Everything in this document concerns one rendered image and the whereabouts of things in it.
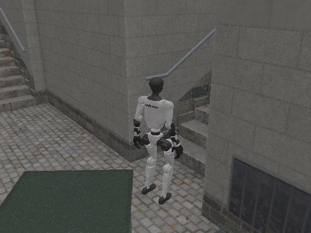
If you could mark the stairs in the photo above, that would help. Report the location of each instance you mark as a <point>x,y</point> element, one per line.
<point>194,140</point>
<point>14,93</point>

